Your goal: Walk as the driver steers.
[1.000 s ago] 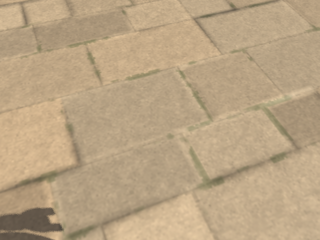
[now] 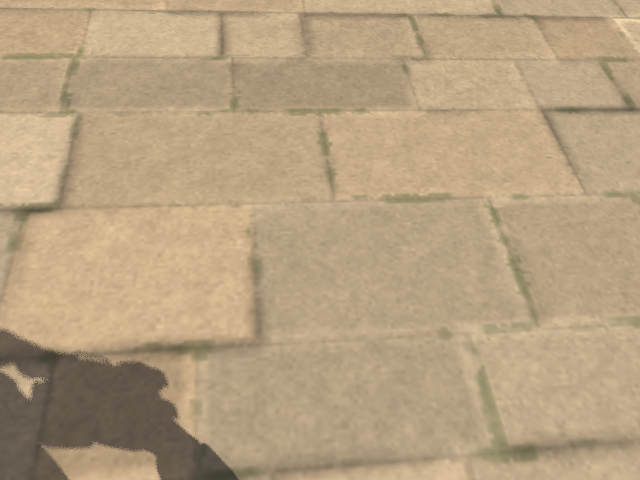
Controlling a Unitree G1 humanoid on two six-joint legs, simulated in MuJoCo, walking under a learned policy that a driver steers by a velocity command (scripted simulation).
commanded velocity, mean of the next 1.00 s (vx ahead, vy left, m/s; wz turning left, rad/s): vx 0.43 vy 0.00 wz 0.14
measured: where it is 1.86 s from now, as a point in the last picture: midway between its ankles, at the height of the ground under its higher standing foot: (267, 412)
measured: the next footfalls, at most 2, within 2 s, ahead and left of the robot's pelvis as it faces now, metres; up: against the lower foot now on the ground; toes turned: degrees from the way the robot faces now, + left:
right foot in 0.30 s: +0.26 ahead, -0.14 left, +0.00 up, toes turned +14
left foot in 0.76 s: +0.51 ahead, +0.17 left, +0.00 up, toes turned +10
